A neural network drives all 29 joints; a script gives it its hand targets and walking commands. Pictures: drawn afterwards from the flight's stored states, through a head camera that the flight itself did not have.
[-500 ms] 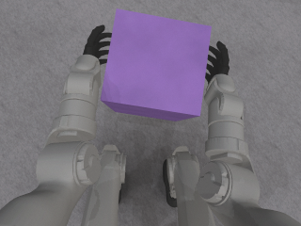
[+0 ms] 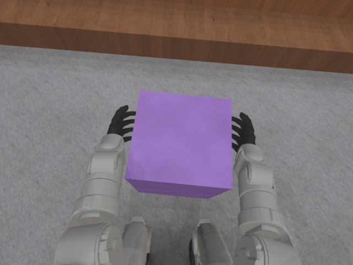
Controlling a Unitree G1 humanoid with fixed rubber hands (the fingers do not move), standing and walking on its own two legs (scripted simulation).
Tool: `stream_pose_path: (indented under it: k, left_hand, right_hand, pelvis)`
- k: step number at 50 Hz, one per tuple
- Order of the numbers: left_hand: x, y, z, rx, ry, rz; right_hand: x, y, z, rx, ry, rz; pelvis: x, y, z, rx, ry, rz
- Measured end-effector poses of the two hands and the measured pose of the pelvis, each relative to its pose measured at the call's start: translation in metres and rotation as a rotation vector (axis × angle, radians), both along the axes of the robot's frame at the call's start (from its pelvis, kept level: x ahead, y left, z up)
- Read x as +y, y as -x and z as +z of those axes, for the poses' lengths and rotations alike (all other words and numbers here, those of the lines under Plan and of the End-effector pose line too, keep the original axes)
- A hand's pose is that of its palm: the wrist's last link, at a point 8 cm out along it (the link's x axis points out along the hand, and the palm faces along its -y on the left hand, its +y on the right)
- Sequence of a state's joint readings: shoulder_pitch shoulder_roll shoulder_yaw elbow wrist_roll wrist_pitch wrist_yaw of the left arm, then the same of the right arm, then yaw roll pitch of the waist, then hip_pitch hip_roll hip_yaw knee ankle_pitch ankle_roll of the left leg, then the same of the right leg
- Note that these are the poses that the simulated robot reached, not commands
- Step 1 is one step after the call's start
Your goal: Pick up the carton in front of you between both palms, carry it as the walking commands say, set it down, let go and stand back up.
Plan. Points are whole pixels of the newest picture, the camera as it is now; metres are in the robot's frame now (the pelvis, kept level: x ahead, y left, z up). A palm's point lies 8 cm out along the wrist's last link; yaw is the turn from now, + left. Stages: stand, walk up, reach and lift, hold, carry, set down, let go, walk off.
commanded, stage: reach and lift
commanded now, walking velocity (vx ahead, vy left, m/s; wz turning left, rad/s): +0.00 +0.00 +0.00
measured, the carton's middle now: (178, 152) +0.41 -0.01 -0.11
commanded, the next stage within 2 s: hold in 1.66 s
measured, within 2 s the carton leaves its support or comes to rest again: neither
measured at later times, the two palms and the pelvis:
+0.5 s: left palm (93, 131) +0.36 +0.14 +0.12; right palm (279, 132) +0.37 -0.16 +0.12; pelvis +0.05 -0.01 +0.12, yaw +1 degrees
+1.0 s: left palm (76, 127) +0.34 +0.14 +0.17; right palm (302, 126) +0.35 -0.15 +0.18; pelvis +0.04 -0.01 +0.15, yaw +1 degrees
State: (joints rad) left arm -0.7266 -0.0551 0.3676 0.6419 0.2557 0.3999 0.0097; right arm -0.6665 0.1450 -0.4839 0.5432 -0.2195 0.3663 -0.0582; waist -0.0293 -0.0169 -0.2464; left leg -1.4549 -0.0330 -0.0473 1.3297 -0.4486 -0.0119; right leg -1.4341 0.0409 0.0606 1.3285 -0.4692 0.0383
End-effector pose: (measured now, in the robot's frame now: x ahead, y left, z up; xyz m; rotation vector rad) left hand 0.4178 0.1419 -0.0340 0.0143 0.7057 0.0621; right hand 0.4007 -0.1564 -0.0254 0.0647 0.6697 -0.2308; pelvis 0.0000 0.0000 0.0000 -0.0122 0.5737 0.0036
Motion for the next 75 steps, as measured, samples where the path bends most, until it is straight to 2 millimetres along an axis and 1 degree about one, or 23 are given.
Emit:
stream_pose_path:
  k: [14, 21, 28, 32, 35, 38, 43, 51, 64, 75]
  left_hand:
    - [0.001, 0.033, 0.083, 0.002, 0.003, 0.040]
    - [0.001, 0.048, 0.126, -0.003, 0.002, 0.058]
    - [0.001, 0.062, 0.167, -0.021, -0.009, 0.075]
    - [0.001, 0.069, 0.189, -0.034, -0.023, 0.072]
    - [0.001, 0.073, 0.201, -0.034, -0.030, 0.068]
    - [0.001, 0.077, 0.206, -0.021, -0.035, 0.066]
    - [0.002, 0.081, 0.206, -0.002, -0.032, 0.068]
    - [0.002, 0.079, 0.209, -0.015, -0.026, 0.070]
    - [0.002, 0.072, 0.216, -0.018, -0.042, 0.054]
    - [0.002, 0.071, 0.219, -0.012, -0.055, 0.046]
  right_hand:
    - [0.001, 0.021, 0.084, 0.003, 0.003, 0.039]
    - [0.001, 0.031, 0.126, -0.002, 0.006, 0.058]
    - [0.000, 0.038, 0.166, -0.018, 0.023, 0.097]
    - [0.000, 0.043, 0.187, -0.031, 0.033, 0.112]
    - [0.001, 0.047, 0.199, -0.030, 0.041, 0.121]
    - [0.001, 0.050, 0.205, -0.017, 0.046, 0.126]
    - [0.002, 0.054, 0.205, 0.002, 0.047, 0.126]
    - [0.002, 0.053, 0.207, -0.011, 0.042, 0.117]
    - [0.002, 0.047, 0.214, -0.012, 0.057, 0.125]
    - [0.002, 0.045, 0.217, -0.006, 0.068, 0.138]
  pelvis:
    - [-0.005, -0.028, 0.075, -0.193, -0.009, 0.003]
    - [-0.008, -0.041, 0.109, -0.314, -0.013, 0.006]
    - [-0.009, -0.050, 0.133, -0.442, -0.016, 0.006]
    - [-0.009, -0.053, 0.143, -0.517, -0.017, 0.005]
    - [-0.009, -0.053, 0.147, -0.566, -0.017, 0.006]
    - [-0.009, -0.051, 0.149, -0.603, -0.018, 0.007]
    - [-0.009, -0.044, 0.149, -0.636, -0.018, 0.007]
    - [-0.008, -0.038, 0.149, -0.649, -0.018, 0.006]
    - [-0.006, -0.050, 0.154, -0.653, -0.017, 0.000]
    - [-0.006, -0.060, 0.156, -0.662, -0.017, 0.001]
